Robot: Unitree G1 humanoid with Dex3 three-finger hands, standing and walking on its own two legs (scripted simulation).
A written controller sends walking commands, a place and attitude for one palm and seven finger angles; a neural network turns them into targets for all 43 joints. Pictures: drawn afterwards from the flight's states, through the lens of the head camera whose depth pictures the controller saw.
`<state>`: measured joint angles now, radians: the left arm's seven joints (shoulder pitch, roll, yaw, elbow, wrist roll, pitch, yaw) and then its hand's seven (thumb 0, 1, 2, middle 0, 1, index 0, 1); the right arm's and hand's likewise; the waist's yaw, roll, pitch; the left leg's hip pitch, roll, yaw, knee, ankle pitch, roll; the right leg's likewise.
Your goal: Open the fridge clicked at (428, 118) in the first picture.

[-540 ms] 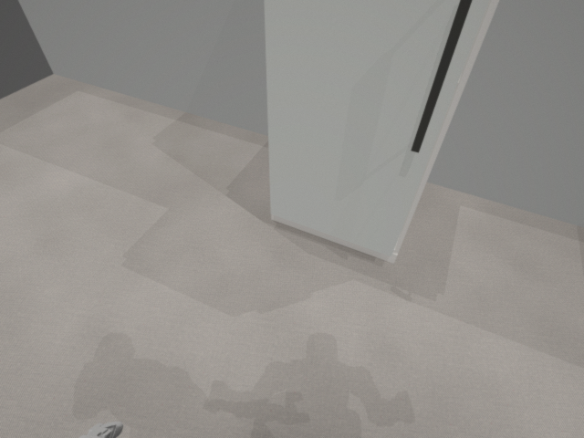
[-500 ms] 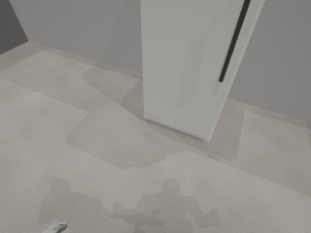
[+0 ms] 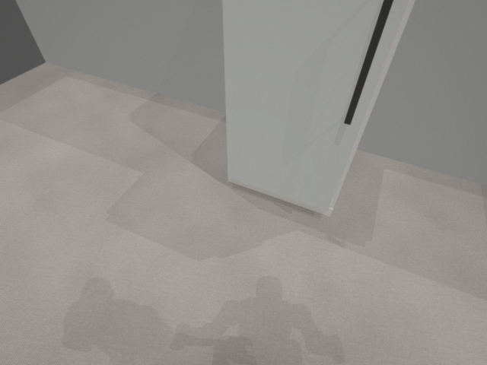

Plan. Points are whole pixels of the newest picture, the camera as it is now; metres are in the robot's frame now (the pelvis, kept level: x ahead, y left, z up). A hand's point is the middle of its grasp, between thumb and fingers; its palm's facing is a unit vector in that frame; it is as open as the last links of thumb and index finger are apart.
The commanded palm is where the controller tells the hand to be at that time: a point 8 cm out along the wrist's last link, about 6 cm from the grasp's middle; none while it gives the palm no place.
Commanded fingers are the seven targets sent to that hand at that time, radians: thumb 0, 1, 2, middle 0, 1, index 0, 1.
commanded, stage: stand and wait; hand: right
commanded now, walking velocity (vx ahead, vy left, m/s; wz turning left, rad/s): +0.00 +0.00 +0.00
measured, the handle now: (370, 55) +0.93 -0.32 +0.10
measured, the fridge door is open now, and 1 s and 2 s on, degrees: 0 0 0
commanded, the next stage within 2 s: look at it before walking up in 0.32 s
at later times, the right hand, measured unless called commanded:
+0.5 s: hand out of the picture +0.07 -0.24 -0.15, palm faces -0.03 +0.94 -0.33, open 7.4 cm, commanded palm none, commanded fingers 0.00 -0.90 -0.90 0.20 0.30 0.20 0.30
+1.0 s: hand out of the picture +0.07 -0.25 -0.15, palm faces -0.03 +0.94 -0.34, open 7.4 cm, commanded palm none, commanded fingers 0.00 -0.90 -0.90 0.20 0.30 0.20 0.30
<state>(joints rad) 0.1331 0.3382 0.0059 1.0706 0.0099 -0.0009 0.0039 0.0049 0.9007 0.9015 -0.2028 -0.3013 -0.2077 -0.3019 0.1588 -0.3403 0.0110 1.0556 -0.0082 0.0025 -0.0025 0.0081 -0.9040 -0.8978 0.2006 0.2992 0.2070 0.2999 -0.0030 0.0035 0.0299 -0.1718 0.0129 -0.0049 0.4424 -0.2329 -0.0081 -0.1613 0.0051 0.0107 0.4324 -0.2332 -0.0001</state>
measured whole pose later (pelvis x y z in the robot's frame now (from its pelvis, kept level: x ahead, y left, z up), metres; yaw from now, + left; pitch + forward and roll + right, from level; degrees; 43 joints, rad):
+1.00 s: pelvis +0.00 +0.00 +0.00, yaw +0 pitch -2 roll +0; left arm 0.12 0.34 0.00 1.11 0.01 -0.01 0.00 0.00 0.90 0.90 -0.20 -0.30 -0.21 -0.30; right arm 0.14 -0.34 0.01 1.09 -0.01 -0.01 0.00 0.01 -0.90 -0.90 0.20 0.30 0.21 0.30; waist 0.00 0.00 0.03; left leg -0.15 0.01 -0.01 0.38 -0.20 0.00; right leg -0.13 0.00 0.00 0.37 -0.20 0.01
